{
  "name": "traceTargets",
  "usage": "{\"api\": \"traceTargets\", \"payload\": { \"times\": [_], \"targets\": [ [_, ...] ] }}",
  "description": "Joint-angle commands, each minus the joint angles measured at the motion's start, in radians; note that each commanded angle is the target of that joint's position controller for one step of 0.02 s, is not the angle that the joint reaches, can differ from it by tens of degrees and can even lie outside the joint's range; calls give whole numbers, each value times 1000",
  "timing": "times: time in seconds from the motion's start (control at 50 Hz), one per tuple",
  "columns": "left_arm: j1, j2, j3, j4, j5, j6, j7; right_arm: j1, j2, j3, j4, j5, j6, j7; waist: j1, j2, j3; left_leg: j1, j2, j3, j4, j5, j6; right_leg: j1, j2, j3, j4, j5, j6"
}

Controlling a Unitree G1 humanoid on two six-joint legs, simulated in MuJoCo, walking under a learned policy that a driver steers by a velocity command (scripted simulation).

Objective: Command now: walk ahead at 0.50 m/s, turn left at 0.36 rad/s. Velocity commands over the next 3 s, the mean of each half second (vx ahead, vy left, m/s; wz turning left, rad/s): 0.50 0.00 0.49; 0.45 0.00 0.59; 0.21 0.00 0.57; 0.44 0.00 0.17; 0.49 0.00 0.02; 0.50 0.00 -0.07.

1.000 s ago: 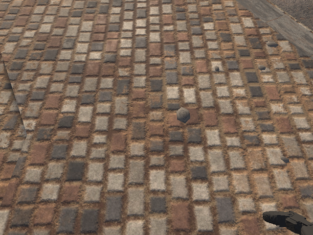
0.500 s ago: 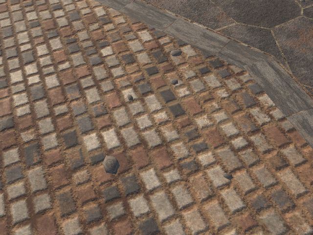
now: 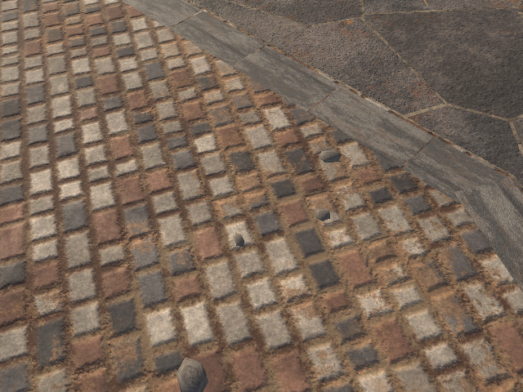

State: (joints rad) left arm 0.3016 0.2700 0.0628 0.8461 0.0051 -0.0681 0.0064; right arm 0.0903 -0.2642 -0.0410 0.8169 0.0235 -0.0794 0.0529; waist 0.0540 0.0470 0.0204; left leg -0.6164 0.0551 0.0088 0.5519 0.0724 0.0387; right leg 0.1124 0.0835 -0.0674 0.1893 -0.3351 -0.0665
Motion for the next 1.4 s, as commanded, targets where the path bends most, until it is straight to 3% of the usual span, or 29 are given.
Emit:
{"api": "traceTargets", "payload": {
  "times": [0.02,0.06,0.08,0.1,0.12,0.14,0.18,0.2,0.26,0.36,0.46,0.52,0.54,0.56,0.58,0.62,0.7,0.9,0.96,1.02,1.04,1.06,1.08,1.1,1.12,1.16,1.24,1.32,1.4],
  "targets": [
    [22,175,43,-29,-2,14,18,-100,-101,-25,-107,-3,-19,19,-8,-130,1,-11,-59,60,-3,-142,49,72,-322,14,144,968,-76],
    [-12,193,43,-43,-2,32,32,115,-174,-64,-66,-5,-10,11,-129,-140,-130,279,-130,96,-28,-160,99,15,-288,-31,446,1185,-34],
    [-14,185,35,-64,4,27,39,274,-239,-88,-44,-9,-3,-4,-203,-66,-232,585,-18,-89,-35,-129,162,-210,-258,-43,727,942,2],
    [99,45,-9,-95,24,-1,14,327,-314,-106,-43,-4,-3,-9,-122,183,-351,976,239,-633,-80,-277,372,-679,-35,5,1117,56,82],
    [29,105,-4,-94,-3,-41,-4,337,-228,-82,-42,3,0,-13,-174,126,-411,1066,269,-820,-215,-373,385,-836,-8,179,1246,-209,72],
    [-59,154,7,-130,-42,-70,-18,293,-192,-72,-51,-2,1,-20,-186,84,-266,974,241,-668,-239,-363,329,-924,-77,204,1225,-140,50],
    [-130,145,8,-149,-15,-85,-10,178,-150,-59,-83,-7,0,-23,-114,-73,-94,668,165,-480,-269,-176,277,-854,-147,173,1037,-41,50],
    [-117,152,16,-151,1,-76,-7,148,-133,-50,-98,-19,-2,-28,-77,-57,-74,568,140,-430,-292,-92,274,-781,-167,173,986,-21,60],
    [-77,115,11,-158,10,-43,-1,124,-157,-57,-119,-14,3,-40,-35,-14,-42,404,105,-347,-335,17,279,-708,-179,138,826,-1,108],
    [-251,69,-10,-211,5,-41,-3,187,-197,-74,-114,1,19,-64,-105,23,-30,289,11,-241,-319,-74,194,-580,-108,103,445,375,145],
    [-292,124,12,-237,-15,-57,-17,244,-181,-72,-104,5,38,-70,-107,58,-42,410,63,-385,-197,-217,150,-528,-87,154,308,338,116],
    [-107,178,42,-201,-3,-72,-11,223,-124,-54,-125,-7,37,-66,1,56,-127,374,5,-375,28,-201,87,-250,-144,173,260,259,33],
    [40,235,56,-190,8,-71,-2,249,-56,-30,-143,-26,32,-63,46,-90,-265,253,-73,-268,322,-393,46,-7,-328,358,262,189,-27],
    [100,301,73,-150,14,-54,-10,360,-39,-21,-183,12,23,-61,-19,-454,-340,-80,-155,-164,618,-688,5,208,-521,852,140,-97,-183],
    [53,200,51,-178,-2,-52,-15,345,-150,-41,-150,20,24,-65,5,-289,-243,-176,-77,-197,734,-631,-10,143,-500,856,97,-264,-160],
    [-21,136,29,-186,6,-41,-11,199,-172,-53,-171,1,34,-64,13,-118,-81,-161,-15,-149,740,-468,-23,-64,-411,549,90,-53,-101],
    [-63,102,21,-157,4,-45,-7,178,-109,-52,-195,8,51,-48,-31,-166,-18,-88,48,-116,625,-374,-36,-215,-335,291,10,195,-102],
    [-42,186,47,-88,-9,-17,12,-39,-55,-31,-267,-10,42,-6,14,-112,40,-19,16,11,146,-50,-37,-171,-316,-51,24,602,-70],
    [-41,222,59,-81,-32,1,21,-21,-94,-51,-283,-13,46,10,-19,-151,-5,82,-38,56,78,-133,5,-105,-331,-86,151,840,-37],
    [-59,203,54,-97,-45,8,26,271,-209,-113,-215,-18,56,-10,-184,-93,-155,502,-109,44,-80,17,96,-235,-259,-130,610,803,46],
    [3,75,16,-127,27,4,15,288,-297,-121,-214,-16,64,-39,-112,181,-236,777,129,-262,2,481,174,-538,-158,-121,949,-103,102],
    [95,96,0,-150,17,-7,2,228,-342,-115,-280,-41,52,-31,-64,241,-456,966,357,-743,-70,448,421,-764,-18,76,1255,-425,139],
    [-3,188,21,-143,-10,-9,-5,213,-265,-101,-294,-35,52,-22,-139,55,-464,904,296,-646,-126,321,373,-790,-80,188,1264,-312,123],
    [-76,186,18,-169,-22,-7,-2,162,-225,-88,-287,-22,48,-22,-119,28,-327,784,242,-522,-144,232,325,-823,-105,165,1206,-222,111],
    [-85,171,17,-156,-8,1,13,121,-199,-81,-282,-10,50,-27,-84,-48,-227,643,188,-448,-162,176,276,-813,-141,159,1130,-159,116],
    [-75,187,25,-156,4,27,24,68,-184,-73,-289,-22,61,-38,-32,-3,-161,430,142,-388,-205,163,253,-702,-157,163,1037,-106,121],
    [-76,135,11,-154,14,45,33,62,-207,-83,-277,-30,69,-59,-18,16,-181,328,101,-338,-201,230,246,-637,-120,143,866,-54,150],
    [-163,120,4,-182,1,49,19,52,-205,-81,-282,-10,87,-78,-51,71,-160,281,49,-411,-277,-456,209,-624,-104,154,671,77,148],
    [-213,130,10,-205,-9,15,5,100,-208,-80,-267,-10,85,-73,-84,102,-125,297,56,-483,-262,-574,196,-555,-74,152,494,46,123]
  ]
}}
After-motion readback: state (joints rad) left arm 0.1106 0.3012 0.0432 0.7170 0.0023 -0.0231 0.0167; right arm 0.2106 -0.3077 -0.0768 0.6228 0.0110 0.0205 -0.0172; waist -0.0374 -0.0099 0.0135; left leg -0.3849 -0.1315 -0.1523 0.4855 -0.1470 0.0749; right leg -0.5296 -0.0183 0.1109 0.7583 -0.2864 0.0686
